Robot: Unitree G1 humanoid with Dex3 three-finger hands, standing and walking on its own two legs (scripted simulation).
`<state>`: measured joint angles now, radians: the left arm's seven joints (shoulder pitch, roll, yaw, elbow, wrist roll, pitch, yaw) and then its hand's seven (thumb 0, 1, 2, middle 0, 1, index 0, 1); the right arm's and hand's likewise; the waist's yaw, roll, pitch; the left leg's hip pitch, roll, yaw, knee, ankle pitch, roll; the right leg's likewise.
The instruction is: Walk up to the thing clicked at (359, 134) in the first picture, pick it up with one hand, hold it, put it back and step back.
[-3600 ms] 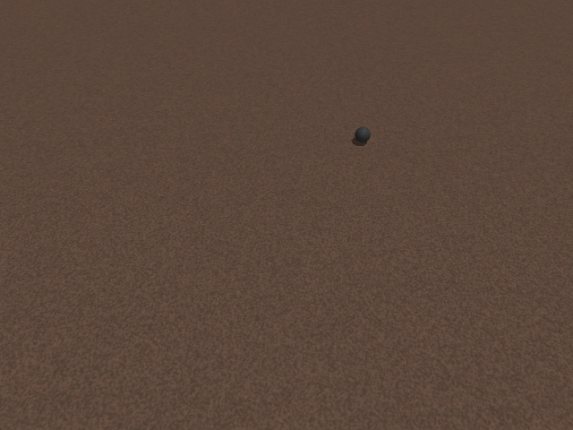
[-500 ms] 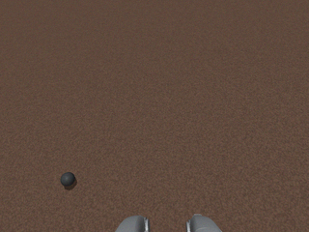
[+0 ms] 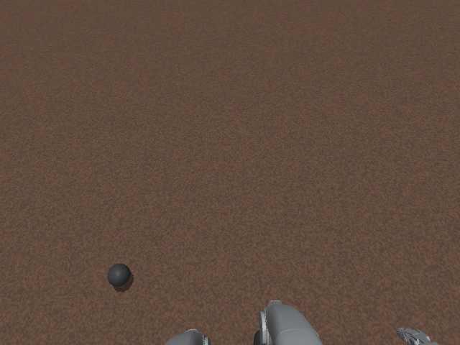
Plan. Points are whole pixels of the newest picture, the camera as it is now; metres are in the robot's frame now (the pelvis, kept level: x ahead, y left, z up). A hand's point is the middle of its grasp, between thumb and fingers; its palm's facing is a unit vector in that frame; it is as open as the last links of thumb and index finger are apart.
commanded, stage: walk up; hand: left
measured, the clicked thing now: (119, 274) +0.45 +0.45 -0.69
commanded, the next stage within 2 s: none
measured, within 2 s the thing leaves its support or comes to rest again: neither
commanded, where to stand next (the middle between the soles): +0.03 +0.38 m, yaw -18 degrees
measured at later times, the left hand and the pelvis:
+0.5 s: hand out of the picture +0.06 +0.59 -0.12, palm faces -0.10 -0.74 -0.66, open 7.4 cm; pelvis -0.06 +0.26 -0.02, yaw -7 degrees
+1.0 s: hand out of the picture +0.04 +0.75 -0.13, palm faces -0.20 -0.80 -0.56, open 7.4 cm; pelvis -0.10 +0.46 -0.02, yaw -14 degrees
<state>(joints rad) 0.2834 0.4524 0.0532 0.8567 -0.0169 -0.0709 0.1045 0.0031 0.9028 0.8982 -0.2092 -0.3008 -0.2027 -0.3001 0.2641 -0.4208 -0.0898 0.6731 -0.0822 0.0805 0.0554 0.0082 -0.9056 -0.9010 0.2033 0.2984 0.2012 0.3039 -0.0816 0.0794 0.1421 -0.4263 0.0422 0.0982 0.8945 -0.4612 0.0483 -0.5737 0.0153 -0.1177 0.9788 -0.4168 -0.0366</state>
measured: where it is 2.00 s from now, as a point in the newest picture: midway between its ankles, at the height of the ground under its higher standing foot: outside the picture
